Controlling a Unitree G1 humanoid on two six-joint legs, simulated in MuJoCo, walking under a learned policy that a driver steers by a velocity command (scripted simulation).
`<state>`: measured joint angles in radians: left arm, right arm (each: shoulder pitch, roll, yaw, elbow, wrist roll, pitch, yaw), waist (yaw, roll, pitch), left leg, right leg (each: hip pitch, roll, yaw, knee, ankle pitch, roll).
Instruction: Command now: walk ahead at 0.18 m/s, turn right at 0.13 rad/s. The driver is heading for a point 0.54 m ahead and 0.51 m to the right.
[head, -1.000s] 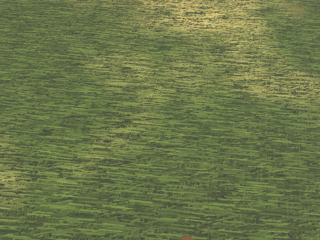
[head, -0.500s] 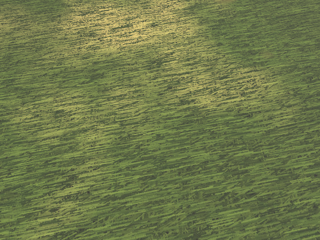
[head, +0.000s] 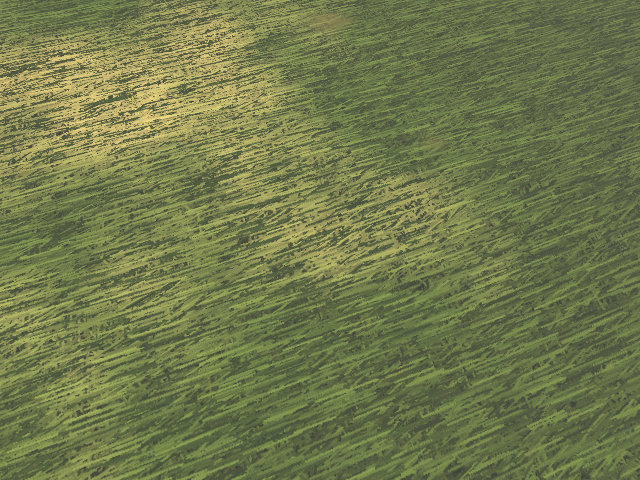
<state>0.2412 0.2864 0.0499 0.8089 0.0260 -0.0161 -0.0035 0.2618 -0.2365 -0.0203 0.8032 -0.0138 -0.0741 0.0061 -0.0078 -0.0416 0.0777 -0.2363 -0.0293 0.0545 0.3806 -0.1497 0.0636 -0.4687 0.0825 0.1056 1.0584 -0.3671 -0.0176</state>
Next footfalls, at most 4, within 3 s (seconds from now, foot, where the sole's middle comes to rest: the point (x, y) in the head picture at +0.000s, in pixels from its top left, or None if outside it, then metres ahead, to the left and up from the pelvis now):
0.22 right None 0.13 -0.11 -0.78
0.58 left None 0.10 0.10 -0.78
1.02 right None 0.00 -0.09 -0.78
1.52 left None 0.26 -0.03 -0.78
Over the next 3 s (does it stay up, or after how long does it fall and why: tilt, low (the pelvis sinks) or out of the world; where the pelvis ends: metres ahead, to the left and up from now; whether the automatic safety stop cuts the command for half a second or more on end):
stays up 0.44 -0.55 0.00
